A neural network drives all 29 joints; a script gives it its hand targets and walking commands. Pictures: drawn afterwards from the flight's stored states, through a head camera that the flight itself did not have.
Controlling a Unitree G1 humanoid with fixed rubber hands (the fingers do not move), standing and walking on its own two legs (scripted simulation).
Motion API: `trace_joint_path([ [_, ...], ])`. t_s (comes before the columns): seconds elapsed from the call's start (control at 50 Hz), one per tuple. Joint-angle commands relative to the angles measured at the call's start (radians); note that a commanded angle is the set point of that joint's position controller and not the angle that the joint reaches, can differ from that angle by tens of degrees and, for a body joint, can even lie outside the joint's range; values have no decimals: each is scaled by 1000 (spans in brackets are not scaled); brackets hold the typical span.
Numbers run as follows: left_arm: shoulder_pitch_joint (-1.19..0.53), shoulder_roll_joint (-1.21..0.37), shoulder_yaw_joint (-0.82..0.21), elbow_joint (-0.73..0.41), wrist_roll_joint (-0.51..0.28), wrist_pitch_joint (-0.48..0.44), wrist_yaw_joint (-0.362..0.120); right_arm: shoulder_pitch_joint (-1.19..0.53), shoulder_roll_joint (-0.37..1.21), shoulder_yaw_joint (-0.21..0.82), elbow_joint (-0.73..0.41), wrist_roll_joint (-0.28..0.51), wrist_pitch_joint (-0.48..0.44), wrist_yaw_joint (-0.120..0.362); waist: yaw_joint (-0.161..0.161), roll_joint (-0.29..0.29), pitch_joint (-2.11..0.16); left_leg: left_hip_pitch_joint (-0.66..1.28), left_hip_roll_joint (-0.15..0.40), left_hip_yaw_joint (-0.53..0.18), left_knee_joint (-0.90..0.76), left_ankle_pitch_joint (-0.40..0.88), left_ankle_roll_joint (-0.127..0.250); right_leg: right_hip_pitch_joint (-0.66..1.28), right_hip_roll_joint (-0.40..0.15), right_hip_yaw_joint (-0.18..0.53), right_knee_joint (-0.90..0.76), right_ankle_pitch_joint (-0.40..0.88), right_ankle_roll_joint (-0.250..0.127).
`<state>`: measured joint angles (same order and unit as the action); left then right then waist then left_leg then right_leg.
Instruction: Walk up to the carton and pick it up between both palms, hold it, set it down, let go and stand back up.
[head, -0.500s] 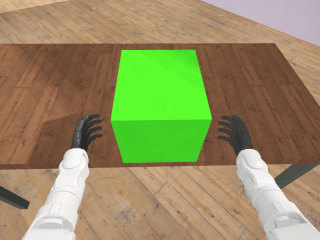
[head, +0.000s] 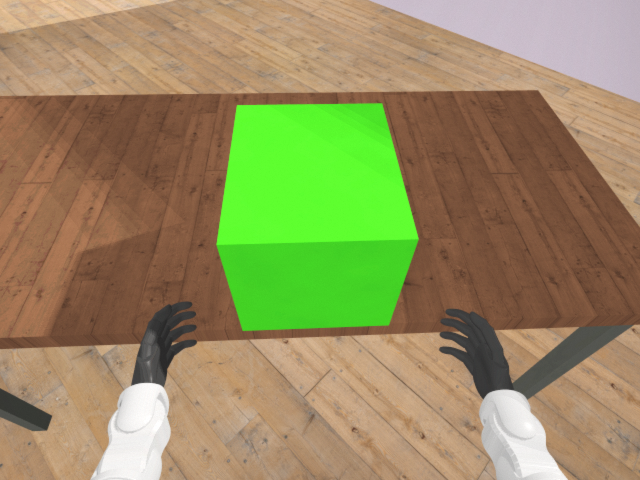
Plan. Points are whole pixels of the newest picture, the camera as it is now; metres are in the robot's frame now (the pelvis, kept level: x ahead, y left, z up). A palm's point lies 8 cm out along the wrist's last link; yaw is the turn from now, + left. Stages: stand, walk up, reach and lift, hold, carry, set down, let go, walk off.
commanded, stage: set down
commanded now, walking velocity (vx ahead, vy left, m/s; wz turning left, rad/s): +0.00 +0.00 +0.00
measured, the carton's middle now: (313, 215) +0.49 +0.04 +0.01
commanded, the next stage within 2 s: let go in 1.00 s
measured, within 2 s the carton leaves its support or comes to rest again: neither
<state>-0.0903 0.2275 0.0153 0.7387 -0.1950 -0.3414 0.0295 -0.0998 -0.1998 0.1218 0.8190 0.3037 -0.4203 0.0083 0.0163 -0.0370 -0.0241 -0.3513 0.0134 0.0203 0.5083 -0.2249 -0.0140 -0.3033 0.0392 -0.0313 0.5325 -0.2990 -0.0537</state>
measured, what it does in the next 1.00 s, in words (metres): stands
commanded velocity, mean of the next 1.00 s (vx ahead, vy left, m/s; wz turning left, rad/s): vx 0.00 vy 0.00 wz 0.00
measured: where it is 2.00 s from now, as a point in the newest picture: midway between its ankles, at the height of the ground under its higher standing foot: outside the picture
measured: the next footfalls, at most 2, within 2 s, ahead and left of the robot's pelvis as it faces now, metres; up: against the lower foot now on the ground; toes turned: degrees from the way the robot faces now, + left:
none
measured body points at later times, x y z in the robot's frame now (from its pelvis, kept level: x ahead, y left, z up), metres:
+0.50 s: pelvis +0.02 +0.01 +0.01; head +0.03 +0.02 +0.46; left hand +0.23 +0.24 -0.05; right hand +0.23 -0.20 -0.05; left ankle +0.02 +0.13 -0.73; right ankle -0.02 -0.08 -0.73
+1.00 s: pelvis +0.01 +0.01 +0.01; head +0.02 +0.02 +0.46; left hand +0.19 +0.24 -0.08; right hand +0.18 -0.20 -0.08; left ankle +0.02 +0.13 -0.73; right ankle -0.02 -0.08 -0.73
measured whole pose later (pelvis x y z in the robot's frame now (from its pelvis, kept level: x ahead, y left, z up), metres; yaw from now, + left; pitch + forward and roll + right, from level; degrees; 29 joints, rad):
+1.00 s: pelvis +0.01 +0.01 +0.01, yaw -1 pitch -2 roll +0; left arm 0.19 0.21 0.01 0.58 -0.04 -0.01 0.02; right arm 0.16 -0.16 0.03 0.78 0.07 -0.27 0.01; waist 0.02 -0.03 0.04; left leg -0.14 0.01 0.05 0.38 -0.20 0.00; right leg -0.09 0.04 0.00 0.38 -0.25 -0.04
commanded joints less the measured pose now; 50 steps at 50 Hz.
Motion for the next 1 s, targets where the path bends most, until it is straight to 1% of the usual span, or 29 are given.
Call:
trace_joint_path([
  [0.0, -219, 146, 41, -212, 0, -50, 4, -213, -132, -51, -193, -15, -65, 3, 7, 38, -297, 220, -18, -7, -21, 231, -3, 36, -52, 81, -107, 236, 49],
  [0.14, -146, 150, 41, -237, 9, 1, 3, -133, -124, -55, -204, -46, -42, -1, 8, 42, -257, 267, -16, -1, -44, 233, -2, 46, -53, 82, -131, 247, 50],
  [0.34, -2, 130, 46, -286, 52, 94, -1, -5, -117, -70, -223, -98, 8, -2, 14, 45, -176, 361, -13, 5, -92, 303, -1, 72, -40, 63, -190, 299, 40],
  [0.58, 106, 113, 44, -326, 97, 140, 1, 103, -102, -93, -232, -149, 30, 1, 14, 38, -124, 398, -16, 13, -112, 334, 1, 94, -38, 55, -219, 340, 43],
  [0.8, 157, 105, 38, -332, 133, 226, -6, 152, -94, -118, -192, -202, 68, -5, 8, 47, -80, 426, -15, 21, -123, 323, -2, 77, -35, 40, -240, 311, 39],
  [0.98, 170, 101, 29, -336, 156, 308, -8, 167, -88, -143, -186, -247, 119, -4, 2, 45, -55, 432, -10, 27, -131, 291, 0, 55, -34, 28, -252, 269, 36],
])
